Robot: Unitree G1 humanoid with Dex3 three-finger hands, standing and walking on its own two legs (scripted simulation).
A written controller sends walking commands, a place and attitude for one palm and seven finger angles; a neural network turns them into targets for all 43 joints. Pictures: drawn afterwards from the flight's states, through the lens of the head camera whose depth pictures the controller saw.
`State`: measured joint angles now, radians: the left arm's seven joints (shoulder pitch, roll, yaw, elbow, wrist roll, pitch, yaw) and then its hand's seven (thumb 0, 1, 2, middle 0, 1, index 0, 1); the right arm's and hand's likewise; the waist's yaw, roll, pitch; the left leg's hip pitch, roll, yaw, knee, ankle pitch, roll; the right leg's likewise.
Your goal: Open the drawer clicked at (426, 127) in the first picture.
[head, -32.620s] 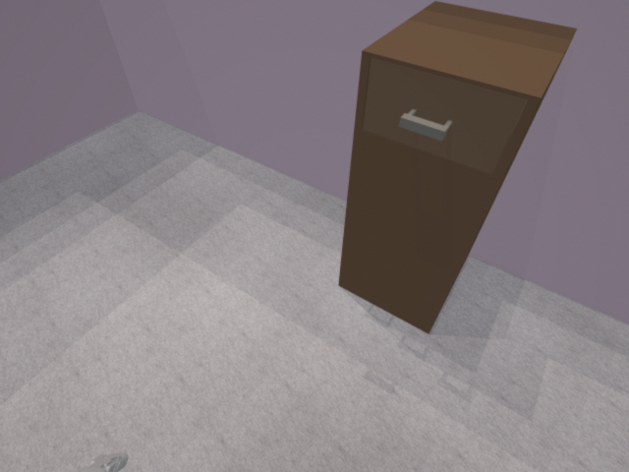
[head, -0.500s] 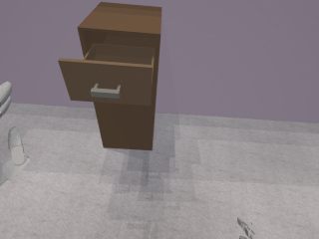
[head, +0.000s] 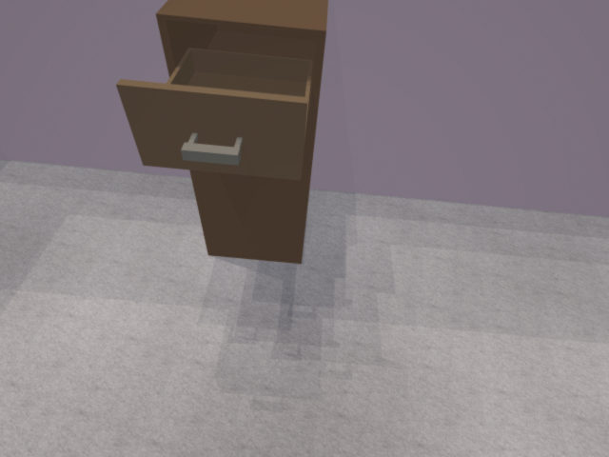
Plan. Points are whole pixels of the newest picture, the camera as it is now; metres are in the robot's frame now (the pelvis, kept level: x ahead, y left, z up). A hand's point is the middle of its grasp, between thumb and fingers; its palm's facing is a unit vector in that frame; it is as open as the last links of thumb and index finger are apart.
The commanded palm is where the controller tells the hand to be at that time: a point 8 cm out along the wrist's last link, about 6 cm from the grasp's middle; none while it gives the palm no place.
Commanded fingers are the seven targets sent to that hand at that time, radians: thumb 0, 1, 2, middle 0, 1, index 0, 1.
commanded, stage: let the arm hang, fingers relaxed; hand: left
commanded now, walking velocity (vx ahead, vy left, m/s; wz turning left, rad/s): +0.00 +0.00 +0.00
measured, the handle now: (214, 146) +0.62 +0.20 +0.04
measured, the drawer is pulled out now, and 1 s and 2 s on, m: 0.29 0.29 0.29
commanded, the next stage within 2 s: look to check the result in 0.78 s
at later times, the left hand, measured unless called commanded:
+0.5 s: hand out of the picture +0.03 +0.25 -0.15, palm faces -0.04 -0.95 -0.31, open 7.4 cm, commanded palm none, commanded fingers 0.00 0.90 0.90 -0.20 -0.30 -0.20 -0.30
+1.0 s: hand out of the picture +0.07 +0.25 -0.14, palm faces -0.07 -0.95 -0.31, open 7.4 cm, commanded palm none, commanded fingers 0.00 0.90 0.90 -0.20 -0.30 -0.20 -0.30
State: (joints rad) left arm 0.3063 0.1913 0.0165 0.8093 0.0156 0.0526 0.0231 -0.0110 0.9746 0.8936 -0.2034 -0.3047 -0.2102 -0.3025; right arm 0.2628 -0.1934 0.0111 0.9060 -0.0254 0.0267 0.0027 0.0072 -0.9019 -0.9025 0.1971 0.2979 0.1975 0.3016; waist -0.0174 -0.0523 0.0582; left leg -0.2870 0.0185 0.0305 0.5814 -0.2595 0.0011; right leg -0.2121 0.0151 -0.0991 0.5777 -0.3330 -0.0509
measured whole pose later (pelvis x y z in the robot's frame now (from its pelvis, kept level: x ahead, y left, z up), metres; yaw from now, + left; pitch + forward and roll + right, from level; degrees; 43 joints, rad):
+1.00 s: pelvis +0.00 +0.02 +0.02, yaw -2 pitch -2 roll +0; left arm 0.13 0.30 0.01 1.13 0.02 -0.02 0.01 0.01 0.90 0.90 -0.20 -0.30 -0.21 -0.30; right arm 0.16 -0.29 -0.01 1.13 -0.02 0.01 0.00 0.00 -0.90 -0.90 0.20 0.30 0.20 0.30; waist -0.02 0.01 0.07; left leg -0.16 0.00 0.07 0.31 -0.11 0.02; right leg -0.11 0.01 -0.06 0.32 -0.18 -0.03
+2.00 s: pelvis +0.03 +0.01 +0.02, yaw -2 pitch -1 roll +0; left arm 0.10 0.33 0.01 1.12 0.01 -0.02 0.01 0.01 0.90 0.90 -0.20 -0.30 -0.21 -0.30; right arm 0.11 -0.32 0.00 1.12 -0.01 0.01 -0.01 0.00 -0.90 -0.90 0.20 0.30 0.20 0.30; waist -0.02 0.00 0.07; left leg -0.11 0.01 0.08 0.28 -0.15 0.01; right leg -0.05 0.02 -0.05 0.26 -0.20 -0.04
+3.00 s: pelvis +0.03 +0.00 +0.02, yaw -3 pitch -1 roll +0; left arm 0.11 0.34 0.01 1.12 0.01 -0.02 0.01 0.01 0.90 0.90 -0.20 -0.30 -0.21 -0.30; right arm 0.11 -0.33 0.00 1.12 -0.01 0.01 -0.01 0.00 -0.90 -0.90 0.20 0.30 0.20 0.30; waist -0.02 -0.01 0.06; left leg -0.10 0.02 0.08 0.28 -0.16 0.00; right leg -0.04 0.03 -0.04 0.26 -0.20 -0.04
